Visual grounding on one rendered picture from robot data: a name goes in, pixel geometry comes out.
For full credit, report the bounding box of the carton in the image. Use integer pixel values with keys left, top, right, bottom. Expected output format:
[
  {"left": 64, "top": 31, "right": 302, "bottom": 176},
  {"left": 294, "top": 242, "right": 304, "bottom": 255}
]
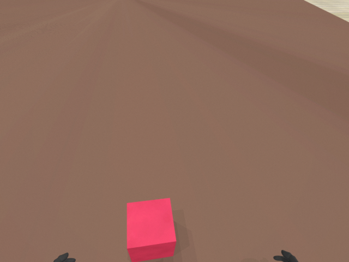
[{"left": 127, "top": 198, "right": 176, "bottom": 262}]

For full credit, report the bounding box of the robot right hand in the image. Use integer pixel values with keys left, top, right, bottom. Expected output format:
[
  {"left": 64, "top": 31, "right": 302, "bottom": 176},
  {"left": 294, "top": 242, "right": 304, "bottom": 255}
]
[{"left": 273, "top": 250, "right": 298, "bottom": 262}]

